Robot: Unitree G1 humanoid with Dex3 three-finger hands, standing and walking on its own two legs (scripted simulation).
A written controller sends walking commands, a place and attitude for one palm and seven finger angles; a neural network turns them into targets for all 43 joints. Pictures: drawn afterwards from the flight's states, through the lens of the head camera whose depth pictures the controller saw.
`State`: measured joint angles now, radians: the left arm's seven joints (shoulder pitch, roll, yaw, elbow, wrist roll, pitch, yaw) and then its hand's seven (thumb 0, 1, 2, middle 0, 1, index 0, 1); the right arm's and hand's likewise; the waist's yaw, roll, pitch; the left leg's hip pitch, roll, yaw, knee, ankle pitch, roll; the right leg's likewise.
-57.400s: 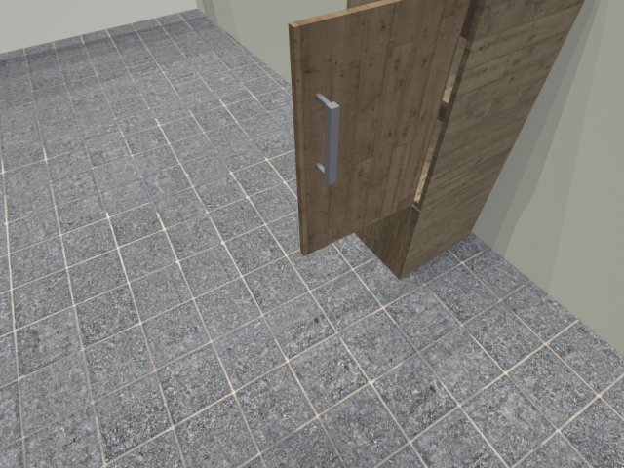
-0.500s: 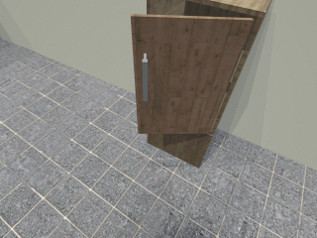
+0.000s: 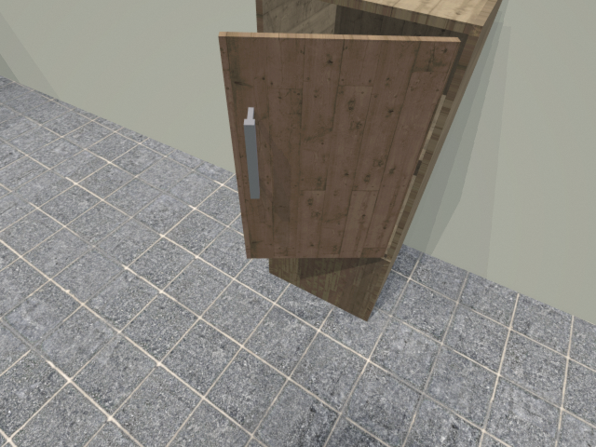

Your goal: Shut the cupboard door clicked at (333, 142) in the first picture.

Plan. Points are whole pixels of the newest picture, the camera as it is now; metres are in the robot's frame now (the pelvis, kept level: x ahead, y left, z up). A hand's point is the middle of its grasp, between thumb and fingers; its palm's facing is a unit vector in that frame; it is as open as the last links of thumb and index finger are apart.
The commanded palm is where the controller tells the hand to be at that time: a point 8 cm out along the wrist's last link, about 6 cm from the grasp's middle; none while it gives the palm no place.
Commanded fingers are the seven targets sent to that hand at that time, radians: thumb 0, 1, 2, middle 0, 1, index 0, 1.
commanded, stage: shuffle to correct the standing spot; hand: left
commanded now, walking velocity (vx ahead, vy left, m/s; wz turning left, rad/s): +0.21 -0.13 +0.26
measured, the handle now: (253, 155) +0.61 +0.13 +0.03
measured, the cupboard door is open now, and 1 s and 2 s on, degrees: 31 31 31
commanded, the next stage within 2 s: come to a stop and stand still in 0.76 s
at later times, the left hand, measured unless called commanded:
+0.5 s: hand out of the picture +0.13 +0.16 -0.17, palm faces +0.08 -0.98 -0.20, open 7.3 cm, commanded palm none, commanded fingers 0.00 0.90 0.90 -0.20 -0.30 -0.20 -0.30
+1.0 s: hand (253, 394) +0.24 +0.09 -0.18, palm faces +0.15 -0.97 -0.17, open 7.3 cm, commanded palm none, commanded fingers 0.00 0.90 0.90 -0.20 -0.30 -0.20 -0.30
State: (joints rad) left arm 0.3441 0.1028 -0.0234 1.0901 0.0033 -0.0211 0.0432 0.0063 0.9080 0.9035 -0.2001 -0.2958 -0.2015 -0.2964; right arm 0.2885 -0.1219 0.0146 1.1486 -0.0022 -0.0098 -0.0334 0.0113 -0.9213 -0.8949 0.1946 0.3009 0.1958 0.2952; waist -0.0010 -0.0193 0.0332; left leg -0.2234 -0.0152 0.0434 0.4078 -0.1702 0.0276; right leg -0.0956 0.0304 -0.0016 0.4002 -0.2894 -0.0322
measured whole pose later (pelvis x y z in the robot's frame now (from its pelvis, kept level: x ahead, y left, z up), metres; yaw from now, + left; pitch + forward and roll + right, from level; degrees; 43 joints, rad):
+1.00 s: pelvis +0.22 -0.10 -0.01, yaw +7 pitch +1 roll -2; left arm 0.23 0.18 0.04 0.99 0.01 0.01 0.00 0.01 0.92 0.90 -0.20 -0.30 -0.20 -0.30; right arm 0.24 -0.17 -0.02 1.01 -0.03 -0.02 -0.04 0.00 -0.92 -0.89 0.20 0.30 0.20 0.30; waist 0.00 -0.01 0.09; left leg -0.20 0.11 0.06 0.52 -0.32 -0.05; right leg -0.39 -0.06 -0.06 0.70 -0.28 0.02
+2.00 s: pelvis +0.16 -0.08 +0.00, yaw +6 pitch -1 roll +0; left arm 0.31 0.13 0.00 1.10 0.01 0.02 0.04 0.00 0.90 0.90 -0.20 -0.30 -0.20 -0.30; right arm 0.31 -0.15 -0.01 1.13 -0.01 0.02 -0.02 0.00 -0.92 -0.89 0.19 0.30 0.20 0.30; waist -0.01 -0.03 0.03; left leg -0.25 -0.02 0.10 0.38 -0.11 0.06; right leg -0.12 -0.02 -0.02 0.42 -0.28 0.02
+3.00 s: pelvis +0.11 -0.10 -0.10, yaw +8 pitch +9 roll -2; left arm 0.35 0.28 0.18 0.17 -0.33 -0.47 -0.43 0.00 0.90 0.90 -0.36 -0.47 -0.36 -0.47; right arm 0.18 -0.26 -0.02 0.51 0.06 -0.27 0.00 0.01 -0.90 -0.89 0.20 0.30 0.20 0.30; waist 0.00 0.00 -0.15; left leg -0.93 -0.02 0.02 1.13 -0.37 0.06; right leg -0.79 0.04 -0.04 1.17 -0.54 -0.02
